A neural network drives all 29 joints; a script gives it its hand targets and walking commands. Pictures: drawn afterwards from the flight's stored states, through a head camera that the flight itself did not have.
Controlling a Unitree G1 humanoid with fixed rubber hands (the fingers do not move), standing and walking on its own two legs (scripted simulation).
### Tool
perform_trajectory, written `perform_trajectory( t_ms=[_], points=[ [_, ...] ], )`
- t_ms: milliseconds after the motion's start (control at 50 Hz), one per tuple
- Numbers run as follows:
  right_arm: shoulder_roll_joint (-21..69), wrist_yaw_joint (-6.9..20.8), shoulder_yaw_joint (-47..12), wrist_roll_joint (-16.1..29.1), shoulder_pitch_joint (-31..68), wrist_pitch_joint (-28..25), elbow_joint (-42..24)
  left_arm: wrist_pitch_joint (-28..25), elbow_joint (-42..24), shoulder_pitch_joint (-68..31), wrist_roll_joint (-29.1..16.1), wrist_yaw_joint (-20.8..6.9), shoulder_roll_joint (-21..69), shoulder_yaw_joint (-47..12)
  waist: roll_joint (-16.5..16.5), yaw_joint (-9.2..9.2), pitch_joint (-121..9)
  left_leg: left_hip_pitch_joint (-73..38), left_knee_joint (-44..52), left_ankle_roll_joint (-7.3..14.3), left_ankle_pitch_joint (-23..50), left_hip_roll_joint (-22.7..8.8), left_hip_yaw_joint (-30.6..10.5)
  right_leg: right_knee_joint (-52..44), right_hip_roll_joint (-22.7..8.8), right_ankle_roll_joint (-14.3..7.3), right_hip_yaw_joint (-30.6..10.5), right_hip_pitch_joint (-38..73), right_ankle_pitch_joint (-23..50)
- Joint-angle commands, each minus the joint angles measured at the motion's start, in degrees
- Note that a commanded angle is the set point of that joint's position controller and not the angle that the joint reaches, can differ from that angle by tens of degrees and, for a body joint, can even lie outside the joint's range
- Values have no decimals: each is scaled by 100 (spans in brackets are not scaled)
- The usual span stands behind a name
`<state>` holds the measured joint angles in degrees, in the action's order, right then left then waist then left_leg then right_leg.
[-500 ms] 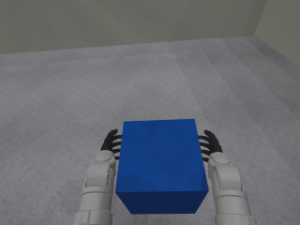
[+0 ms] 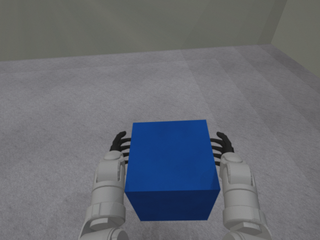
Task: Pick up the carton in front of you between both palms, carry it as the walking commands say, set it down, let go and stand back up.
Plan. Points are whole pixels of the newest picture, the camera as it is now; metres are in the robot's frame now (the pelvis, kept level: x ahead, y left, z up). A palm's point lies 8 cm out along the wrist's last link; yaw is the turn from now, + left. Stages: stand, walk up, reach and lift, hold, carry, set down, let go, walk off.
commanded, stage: set down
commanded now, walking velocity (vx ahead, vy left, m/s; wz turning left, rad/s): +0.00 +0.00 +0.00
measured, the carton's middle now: (171, 173) +0.31 +0.00 -0.04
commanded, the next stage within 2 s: none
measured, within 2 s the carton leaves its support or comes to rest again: neither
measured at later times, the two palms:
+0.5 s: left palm (130, 175) +0.36 +0.14 -0.14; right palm (213, 174) +0.37 -0.15 -0.14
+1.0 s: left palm (133, 183) +0.40 +0.15 -0.28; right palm (203, 180) +0.43 -0.15 -0.28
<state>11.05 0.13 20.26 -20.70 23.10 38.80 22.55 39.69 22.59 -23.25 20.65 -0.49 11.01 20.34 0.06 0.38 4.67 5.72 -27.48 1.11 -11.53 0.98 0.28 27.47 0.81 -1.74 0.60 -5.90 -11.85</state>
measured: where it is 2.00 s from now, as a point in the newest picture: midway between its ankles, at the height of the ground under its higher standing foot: outside the picture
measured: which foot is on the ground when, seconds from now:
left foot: down 0.00-1.00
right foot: down 0.00-1.00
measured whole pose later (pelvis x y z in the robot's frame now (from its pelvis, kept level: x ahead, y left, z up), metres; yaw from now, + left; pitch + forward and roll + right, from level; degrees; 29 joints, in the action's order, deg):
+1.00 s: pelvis -0.02 -0.01 -0.20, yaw +0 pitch +43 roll +2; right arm 2.6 -2.4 22.5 -14.2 47.7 12.9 38.8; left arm 13.5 32.6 -43.2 12.6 3.8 7.3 28.2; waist -0.9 2.1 -12.6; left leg 100.1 -84.8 -0.3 -28.0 2.3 0.2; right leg 85.4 2.5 -1.6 -0.4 -101.4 -27.2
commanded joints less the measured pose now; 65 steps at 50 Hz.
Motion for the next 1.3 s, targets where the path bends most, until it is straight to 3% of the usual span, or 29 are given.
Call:
perform_trajectory(
  t_ms=[0,60,120,220,300,420,520,580,700,840,1100,1280],
  points=[
    [5152,1531,-2207,1135,4103,-457,960,-550,912,-4198,-1150,-1543,5085,-2177,-153,-11,-958,243,362,145,-1712,223,-607,-515,150,-160,-655,-444,-1839],
    [4635,1363,-1209,602,4500,-646,1650,-720,1596,-4522,-635,-1338,4748,-1237,49,-35,-697,756,293,146,-2085,151,-749,-84,242,-122,-565,-582,-1724],
    [3999,1166,-329,84,4374,-748,2026,-809,1823,-4406,-123,-1099,4108,-461,150,-48,-576,1067,62,108,-1951,202,-603,107,263,-96,-514,-903,-1646],
    [3180,1018,225,-339,4029,-1198,2126,-1300,1784,-3973,439,-855,3156,284,4,64,-856,1878,-511,58,-1145,370,-338,519,348,-14,-432,-1780,-1114],
    [3235,995,-276,-162,4099,-1921,1939,-2031,1570,-4016,266,-804,3241,-99,-26,127,-1758,2469,-1100,18,-404,520,-279,1110,458,49,-426,-2379,-440],
    [4240,1054,-1753,508,4460,-2889,1673,-3013,1298,-4505,-529,-975,4260,-1563,-210,139,-4014,3431,-2306,-91,376,638,-266,2263,580,124,-511,-2823,477],
    [4785,1025,-3126,1097,4589,-3055,972,-3154,549,-4690,-1209,-1060,4754,-2912,-137,190,-6632,3890,-3241,-217,1348,718,-221,3278,668,212,-525,-3040,1616],
    [4871,1009,-3446,1243,4441,-2917,872,-3017,435,-4558,-1427,-1058,4888,-3257,-137,184,-7005,4436,-3604,-274,1355,743,-212,3658,720,252,-504,-3583,1629],
    [4834,1091,-3107,1152,4266,-2526,1443,-2627,872,-4472,-1439,-1122,4885,-2978,-175,171,-6155,5739,-4037,-252,530,756,-180,4029,741,213,-434,-5029,722],
    [4506,1023,-2632,1086,4675,-2541,1875,-2626,1267,-4742,-1311,-959,4636,-2452,-234,222,-6011,6671,-4653,-281,436,819,-128,4637,782,200,-375,-6123,526],
    [4041,731,-2679,1411,5999,-2640,2102,-2732,1101,-6126,-1563,-657,4221,-2355,-339,289,-6870,7888,-5984,-389,-192,904,130,5942,879,238,-240,-6935,19],
    [3745,749,-2485,1510,6930,-2514,2379,-2600,1199,-7137,-1668,-602,4006,-2117,-378,327,-6878,8483,-6721,-372,-600,878,259,6687,884,204,-111,-7647,-490]
  ],
)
